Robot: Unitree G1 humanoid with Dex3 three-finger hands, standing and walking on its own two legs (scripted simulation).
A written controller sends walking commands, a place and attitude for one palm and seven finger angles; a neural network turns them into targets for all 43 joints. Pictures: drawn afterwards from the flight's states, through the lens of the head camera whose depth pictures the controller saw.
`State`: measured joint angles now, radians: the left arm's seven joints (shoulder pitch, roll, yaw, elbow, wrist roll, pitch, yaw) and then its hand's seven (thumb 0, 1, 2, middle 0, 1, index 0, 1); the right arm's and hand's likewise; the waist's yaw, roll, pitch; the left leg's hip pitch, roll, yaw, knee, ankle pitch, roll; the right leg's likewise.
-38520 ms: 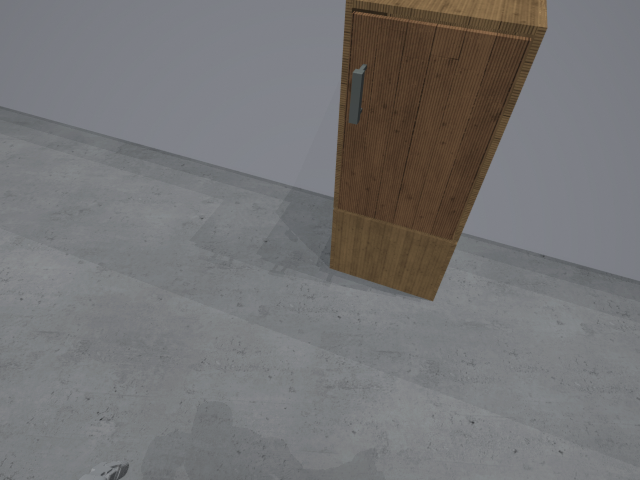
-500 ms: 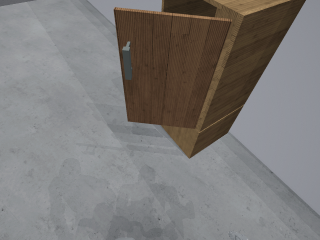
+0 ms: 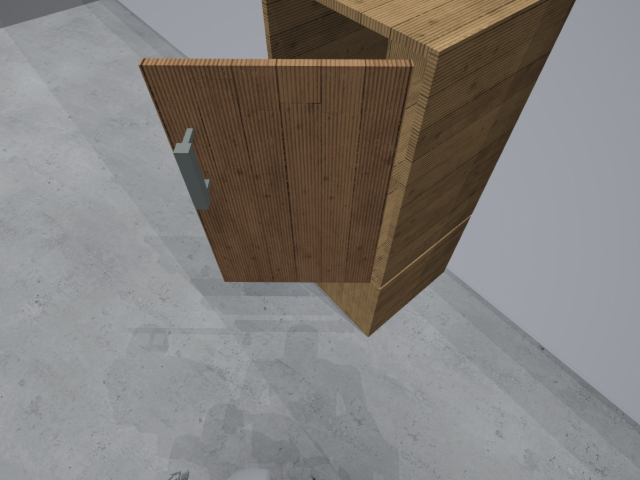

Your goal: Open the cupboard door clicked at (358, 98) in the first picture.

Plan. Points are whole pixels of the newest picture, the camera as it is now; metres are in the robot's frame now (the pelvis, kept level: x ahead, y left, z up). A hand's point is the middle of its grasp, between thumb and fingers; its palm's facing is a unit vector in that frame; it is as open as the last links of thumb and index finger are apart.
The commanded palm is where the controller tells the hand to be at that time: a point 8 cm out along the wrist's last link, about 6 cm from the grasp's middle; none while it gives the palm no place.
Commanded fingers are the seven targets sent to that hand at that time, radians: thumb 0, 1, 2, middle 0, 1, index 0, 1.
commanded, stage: come to a stop and stand still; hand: left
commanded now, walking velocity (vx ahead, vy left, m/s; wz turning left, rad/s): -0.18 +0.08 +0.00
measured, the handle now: (196, 169) +0.57 +0.24 +0.01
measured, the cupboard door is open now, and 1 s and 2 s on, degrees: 49 49 49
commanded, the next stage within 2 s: look again from close up in 1.56 s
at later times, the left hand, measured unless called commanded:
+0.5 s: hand out of the picture -0.02 +0.25 -0.18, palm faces +0.02 -0.98 -0.17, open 7.4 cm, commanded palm none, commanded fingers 0.00 0.90 0.90 -0.20 -0.30 -0.20 -0.30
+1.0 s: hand out of the picture -0.05 +0.15 -0.16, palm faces +0.05 -0.98 -0.20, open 7.3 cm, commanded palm none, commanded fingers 0.00 0.90 0.90 -0.20 -0.30 -0.20 -0.30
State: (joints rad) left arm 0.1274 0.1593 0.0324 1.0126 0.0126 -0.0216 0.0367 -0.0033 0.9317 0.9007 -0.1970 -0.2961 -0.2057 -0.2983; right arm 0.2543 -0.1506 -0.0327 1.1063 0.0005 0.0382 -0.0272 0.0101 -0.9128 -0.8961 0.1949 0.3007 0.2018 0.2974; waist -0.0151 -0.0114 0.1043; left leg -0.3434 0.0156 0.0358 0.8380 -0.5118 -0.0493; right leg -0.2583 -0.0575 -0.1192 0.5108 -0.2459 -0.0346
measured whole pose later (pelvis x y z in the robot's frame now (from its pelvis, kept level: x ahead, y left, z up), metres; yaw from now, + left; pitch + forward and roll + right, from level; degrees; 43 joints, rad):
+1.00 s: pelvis -0.05 -0.02 +0.01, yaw +0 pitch +0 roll +2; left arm 0.30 0.12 0.02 1.08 0.02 -0.02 0.02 0.01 0.92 0.90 -0.20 -0.30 -0.21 -0.30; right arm 0.31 -0.18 -0.06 1.11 -0.02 0.04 0.00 0.01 -0.91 -0.90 0.19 0.30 0.20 0.30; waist 0.01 0.02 0.04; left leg -0.38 0.02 0.04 0.78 -0.34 -0.05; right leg -0.10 -0.03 -0.06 0.38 -0.28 -0.03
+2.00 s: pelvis -0.08 +0.03 -0.01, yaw -1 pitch -3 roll +0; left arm 0.28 0.17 0.00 1.04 0.02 0.00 0.04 0.01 0.91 0.90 -0.19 -0.30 -0.20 -0.30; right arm 0.29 -0.16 -0.01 1.05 -0.02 0.00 -0.02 0.02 -0.92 -0.90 0.20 0.30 0.20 0.30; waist -0.01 0.01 0.02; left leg -0.27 0.01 0.08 0.56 -0.24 0.03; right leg -0.17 -0.05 -0.04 0.56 -0.33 0.02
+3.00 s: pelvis -0.03 +0.01 +0.01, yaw -1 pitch +0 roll +1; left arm 0.46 0.08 0.01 1.10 0.03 -0.07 0.01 0.01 0.90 0.90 -0.20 -0.30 -0.20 -0.30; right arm 0.25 -0.16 -0.05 1.03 -0.02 -0.01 0.01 0.02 -0.93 -0.90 0.19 0.30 0.20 0.30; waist 0.03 -0.02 0.01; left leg -0.53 0.06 0.08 0.82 -0.22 0.01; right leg -0.05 0.01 -0.11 0.32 -0.28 -0.05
